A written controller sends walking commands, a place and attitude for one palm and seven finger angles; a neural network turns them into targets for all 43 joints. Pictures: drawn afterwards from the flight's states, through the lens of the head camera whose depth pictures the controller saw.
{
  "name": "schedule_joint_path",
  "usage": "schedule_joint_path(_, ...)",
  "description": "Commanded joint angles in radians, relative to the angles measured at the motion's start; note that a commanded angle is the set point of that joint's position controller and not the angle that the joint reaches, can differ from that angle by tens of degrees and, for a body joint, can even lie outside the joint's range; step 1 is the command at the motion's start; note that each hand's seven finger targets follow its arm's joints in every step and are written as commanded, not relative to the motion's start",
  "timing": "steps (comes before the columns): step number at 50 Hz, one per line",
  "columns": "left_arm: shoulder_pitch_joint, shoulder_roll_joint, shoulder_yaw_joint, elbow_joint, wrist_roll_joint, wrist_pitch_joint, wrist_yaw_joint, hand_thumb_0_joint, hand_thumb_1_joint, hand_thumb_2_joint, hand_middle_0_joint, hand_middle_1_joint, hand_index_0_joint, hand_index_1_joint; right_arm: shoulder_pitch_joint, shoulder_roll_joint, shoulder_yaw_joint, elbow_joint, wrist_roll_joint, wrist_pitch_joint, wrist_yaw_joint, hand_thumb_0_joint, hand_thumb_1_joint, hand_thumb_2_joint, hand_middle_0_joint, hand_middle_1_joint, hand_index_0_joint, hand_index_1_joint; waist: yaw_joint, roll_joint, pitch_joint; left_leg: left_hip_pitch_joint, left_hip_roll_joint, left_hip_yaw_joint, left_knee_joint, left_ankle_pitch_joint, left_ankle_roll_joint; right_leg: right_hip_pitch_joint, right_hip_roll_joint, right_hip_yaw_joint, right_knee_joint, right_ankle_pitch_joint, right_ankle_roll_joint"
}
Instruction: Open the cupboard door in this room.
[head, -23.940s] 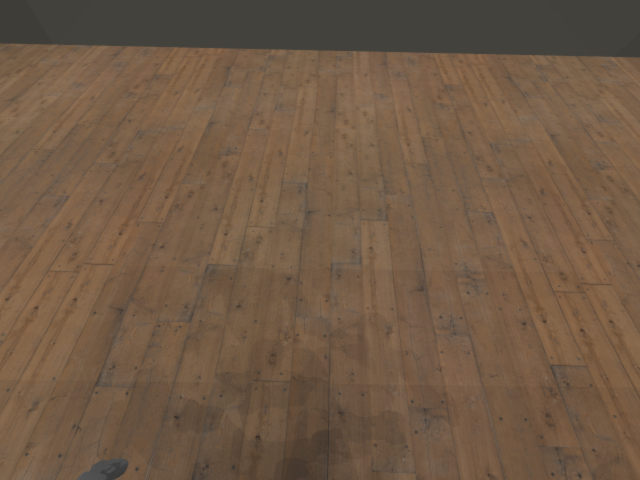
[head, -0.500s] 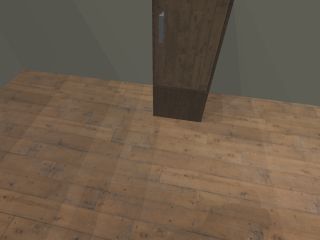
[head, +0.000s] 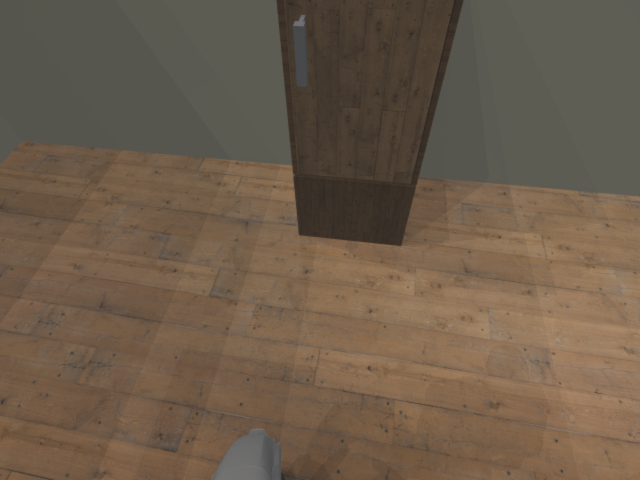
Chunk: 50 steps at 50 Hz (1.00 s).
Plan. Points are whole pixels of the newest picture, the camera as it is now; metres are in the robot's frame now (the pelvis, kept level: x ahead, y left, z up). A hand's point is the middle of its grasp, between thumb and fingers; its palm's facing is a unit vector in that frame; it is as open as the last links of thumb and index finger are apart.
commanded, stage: take the last steps up to it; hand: left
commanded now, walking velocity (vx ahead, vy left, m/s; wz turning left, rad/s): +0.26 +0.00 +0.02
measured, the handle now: (302, 51) +1.00 +0.12 +0.01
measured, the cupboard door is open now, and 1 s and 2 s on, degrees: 0 0 0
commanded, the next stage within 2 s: come to a stop and stand still in 0.96 s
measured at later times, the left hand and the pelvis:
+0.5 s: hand (207, 360) +0.30 +0.22 -0.16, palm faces -0.04 -0.98 -0.19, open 7.4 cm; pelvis +0.19 +0.04 +0.00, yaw -3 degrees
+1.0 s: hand (247, 344) +0.34 +0.16 -0.18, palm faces +0.00 -0.98 -0.18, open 7.3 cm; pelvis +0.36 -0.01 +0.00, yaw -3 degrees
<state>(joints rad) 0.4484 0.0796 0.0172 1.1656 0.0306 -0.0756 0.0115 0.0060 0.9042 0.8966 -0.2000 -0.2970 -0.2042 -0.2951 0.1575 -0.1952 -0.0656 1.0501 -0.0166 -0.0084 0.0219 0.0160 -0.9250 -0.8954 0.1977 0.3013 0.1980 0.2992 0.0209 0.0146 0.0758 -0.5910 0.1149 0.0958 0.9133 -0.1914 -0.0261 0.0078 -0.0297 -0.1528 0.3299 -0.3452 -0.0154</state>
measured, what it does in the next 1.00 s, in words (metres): walks ahead: left foot, then right foot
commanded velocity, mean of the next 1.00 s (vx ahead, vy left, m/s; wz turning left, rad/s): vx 0.25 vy -0.03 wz -0.07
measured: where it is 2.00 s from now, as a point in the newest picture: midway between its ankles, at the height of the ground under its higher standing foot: (346, 410)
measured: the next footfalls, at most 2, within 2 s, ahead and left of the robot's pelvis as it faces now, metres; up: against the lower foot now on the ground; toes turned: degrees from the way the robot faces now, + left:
left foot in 0.14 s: +0.22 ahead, +0.13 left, +0.00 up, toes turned +9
right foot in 0.66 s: +0.34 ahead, -0.13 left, +0.00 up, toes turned -13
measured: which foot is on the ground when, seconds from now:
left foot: up 0.00-0.12, down 0.14-0.66, up 0.68-1.00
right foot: down 0.00-0.14, up 0.16-0.64, down 0.66-1.00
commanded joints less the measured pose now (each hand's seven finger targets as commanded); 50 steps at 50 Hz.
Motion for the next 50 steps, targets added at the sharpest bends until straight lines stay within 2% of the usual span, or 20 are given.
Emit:
schedule_joint_path(1,0.053,0.176,0.028,-0.019,-0.009,-0.010,0.016,0.000,0.900,0.900,-0.200,-0.300,-0.200,-0.300,-0.109,0.019,0.021,-0.091,0.004,-0.028,0.014,0.000,-0.900,-0.900,0.200,0.300,0.200,0.300,0.014,-0.154,0.095,0.043,-0.037,0.061,-0.184,0.057,0.021,-0.065,-0.211,0.071,-0.129,0.550,-0.092)
schedule_joint_path(3,0.059,0.189,0.032,-0.010,-0.008,-0.005,0.019,0.000,0.900,0.900,-0.200,-0.300,-0.200,-0.300,-0.109,0.005,0.019,-0.096,0.001,-0.036,0.008,0.000,-0.900,-0.900,0.200,0.300,0.200,0.300,0.006,-0.152,0.069,0.126,-0.054,0.070,-0.244,0.031,0.040,-0.028,-0.226,0.066,-0.052,0.695,-0.089)
schedule_joint_path(5,0.020,0.213,0.036,-0.017,-0.013,-0.003,0.024,0.000,0.900,0.900,-0.200,-0.300,-0.200,-0.300,0.075,-0.034,0.011,-0.040,-0.007,-0.046,-0.009,0.000,-0.900,-0.900,0.200,0.300,0.200,0.300,-0.085,-0.133,-0.049,0.364,-0.102,0.082,-0.364,0.100,0.058,-0.026,-0.198,0.021,0.190,0.861,-0.050)
schedule_joint_path(6,0.029,0.210,0.036,-0.025,-0.019,-0.002,0.023,0.000,0.900,0.900,-0.200,-0.300,-0.200,-0.300,0.227,-0.093,-0.003,0.005,-0.013,-0.049,-0.019,0.000,-0.900,-0.900,0.200,0.300,0.200,0.300,-0.134,-0.075,-0.179,0.603,-0.038,0.022,-0.394,0.237,0.077,-0.115,-0.169,0.015,0.393,0.715,-0.019)
schedule_joint_path(7,0.103,0.156,0.031,-0.034,-0.032,0.001,0.015,0.000,0.900,0.900,-0.200,-0.300,-0.200,-0.300,0.324,-0.204,-0.029,0.026,-0.023,-0.054,-0.031,0.000,-0.900,-0.900,0.200,0.300,0.200,0.300,-0.139,0.141,-0.325,0.877,0.219,-0.297,-0.370,0.446,0.184,-0.379,-0.042,-0.011,0.666,0.229,0.018)
schedule_joint_path(8,0.067,0.132,0.020,-0.064,-0.031,-0.004,0.009,0.000,0.900,0.900,-0.200,-0.300,-0.200,-0.300,0.386,-0.260,-0.039,0.036,-0.005,-0.044,-0.035,0.000,-0.900,-0.900,0.200,0.300,0.200,0.300,-0.144,0.211,-0.347,0.851,0.366,-0.478,-0.479,0.576,0.274,-0.455,0.021,0.058,0.937,-0.271,0.009)
schedule_joint_path(9,0.018,0.117,0.016,-0.072,-0.034,0.003,0.018,0.000,0.900,0.900,-0.200,-0.300,-0.200,-0.300,0.324,-0.243,-0.038,0.040,0.000,-0.048,-0.045,0.000,-0.900,-0.900,0.200,0.300,0.200,0.300,-0.127,0.181,-0.335,0.829,0.384,-0.481,-0.520,0.531,0.284,-0.558,-0.013,0.155,1.042,-0.235,0.003)
schedule_joint_path(11,-0.101,0.131,0.029,-0.089,-0.020,0.007,0.004,0.000,0.900,0.900,-0.200,-0.300,-0.200,-0.300,0.200,-0.120,-0.013,0.009,-0.007,-0.063,-0.042,0.000,-0.900,-0.900,0.200,0.300,0.200,0.300,-0.087,0.086,-0.122,0.575,0.308,-0.319,-0.574,0.394,0.238,-0.601,-0.087,0.171,1.033,-0.096,0.011)
schedule_joint_path(15,-0.046,0.089,0.035,-0.081,-0.001,0.057,-0.012,0.000,0.900,0.900,-0.200,-0.300,-0.200,-0.300,0.127,-0.042,0.002,-0.004,-0.007,-0.076,-0.039,0.000,-0.900,-0.900,0.200,0.300,0.200,0.300,0.001,0.080,-0.063,0.326,0.196,-0.110,-0.679,0.154,0.159,-0.486,-0.105,0.140,0.900,0.033,0.035)
schedule_joint_path(23,-0.271,0.131,0.045,-0.194,-0.001,0.076,-0.036,0.000,0.900,0.900,-0.200,-0.300,-0.200,-0.300,0.189,-0.095,-0.019,-0.006,-0.012,-0.069,-0.036,0.000,-0.900,-0.900,0.200,0.300,0.200,0.300,-0.035,0.075,0.020,0.410,0.208,-0.091,-0.750,0.015,0.175,-0.579,-0.126,0.109,0.565,0.138,0.056)
schedule_joint_path(28,-0.363,0.138,0.039,-0.221,-0.003,0.057,-0.041,0.000,0.900,0.900,-0.200,-0.300,-0.200,-0.300,0.244,-0.113,-0.028,0.020,-0.019,-0.056,-0.035,0.000,-0.900,-0.900,0.200,0.300,0.200,0.300,-0.072,0.080,0.008,0.476,0.211,-0.073,-0.672,0.089,0.160,-0.469,-0.078,0.044,0.325,0.064,0.041)
schedule_joint_path(31,-0.188,0.170,0.046,-0.154,-0.003,0.036,-0.037,0.000,0.900,0.900,-0.200,-0.300,-0.200,-0.300,0.220,-0.106,-0.020,0.029,-0.011,-0.049,-0.034,0.000,-0.900,-0.900,0.200,0.300,0.200,0.300,0.014,0.022,-0.093,0.447,0.138,0.013,-0.446,0.161,0.090,-0.169,-0.019,-0.012,0.109,0.163,0.010)
schedule_joint_path(32,-0.063,0.234,0.060,-0.109,-0.001,0.023,-0.028,0.000,0.900,0.900,-0.200,-0.300,-0.200,-0.300,0.217,-0.074,-0.012,0.027,0.001,-0.054,-0.026,0.000,-0.900,-0.900,0.200,0.300,0.200,0.300,0.071,-0.089,-0.161,0.287,0.084,0.078,-0.233,0.124,0.052,0.061,-0.128,0.118,0.079,0.168,-0.039)
schedule_joint_path(33,0.060,0.346,0.084,-0.076,-0.004,0.014,-0.012,0.000,0.900,0.900,-0.200,-0.300,-0.200,-0.300,0.199,-0.001,0.012,-0.009,0.007,-0.057,-0.019,0.000,-0.900,-0.900,0.200,0.300,0.200,0.300,0.100,-0.348,-0.191,0.009,-0.051,0.128,0.053,-0.312,0.009,0.238,-0.378,0.458,0.008,0.328,-0.140)
schedule_joint_path(34,0.062,0.360,0.087,-0.071,-0.022,0.014,-0.004,0.000,0.900,0.900,-0.200,-0.300,-0.200,-0.300,0.149,-0.052,0.007,-0.025,0.010,-0.041,-0.024,0.000,-0.900,-0.900,0.200,0.300,0.200,0.300,0.109,-0.308,-0.198,-0.010,-0.041,-0.008,0.200,-0.411,0.017,0.150,-0.420,0.523,-0.047,0.345,-0.190)
schedule_joint_path(35,-0.005,0.326,0.080,-0.081,-0.019,0.016,-0.001,0.000,0.900,0.900,-0.200,-0.300,-0.200,-0.300,0.102,-0.040,0.000,-0.026,0.008,-0.038,-0.025,0.000,-0.900,-0.900,0.200,0.300,0.200,0.300,0.089,-0.221,-0.115,-0.051,-0.019,-0.054,0.290,-0.354,0.021,0.061,-0.404,0.499,-0.068,0.260,-0.206)
schedule_joint_path(37,-0.118,0.245,0.060,-0.109,-0.018,0.016,0.002,0.000,0.900,0.900,-0.200,-0.300,-0.200,-0.300,0.106,-0.024,-0.003,-0.011,-0.003,-0.032,-0.021,0.000,-0.900,-0.900,0.200,0.300,0.200,0.300,0.028,-0.095,-0.038,-0.038,0.026,-0.072,0.276,-0.208,0.016,-0.065,-0.331,0.343,-0.090,0.177,-0.166)
schedule_joint_path(39,-0.148,0.187,0.054,-0.120,-0.010,0.005,0.007,0.000,0.900,0.900,-0.200,-0.300,-0.200,-0.300,0.152,0.004,-0.001,0.005,-0.010,-0.021,-0.016,0.000,-0.900,-0.900,0.200,0.300,0.200,0.300,-0.014,-0.111,-0.037,0.040,0.033,-0.048,0.183,-0.157,-0.001,-0.147,-0.286,0.221,-0.101,0.276,-0.132)
schedule_joint_path(47,-0.102,0.219,0.042,-0.073,-0.008,0.000,0.003,0.000,0.900,0.900,-0.200,-0.300,-0.200,-0.300,0.036,0.008,0.013,-0.036,-0.002,-0.022,-0.001,0.000,-0.900,-0.900,0.200,0.300,0.200,0.300,-0.004,-0.164,-0.010,0.139,-0.010,0.008,-0.186,-0.091,-0.001,-0.140,-0.252,0.153,-0.091,0.363,-0.138)
schedule_joint_path(50,-0.125,0.232,0.046,-0.067,-0.012,0.010,0.003,0.000,0.900,0.900,-0.200,-0.300,-0.200,-0.300,0.077,-0.013,0.015,-0.027,-0.002,-0.034,-0.005,0.000,-0.900,-0.900,0.200,0.300,0.200,0.300,-0.041,-0.134,-0.010,0.318,-0.035,0.030,-0.344,-0.012,0.011,-0.198,-0.230,0.128,-0.025,0.294,-0.104)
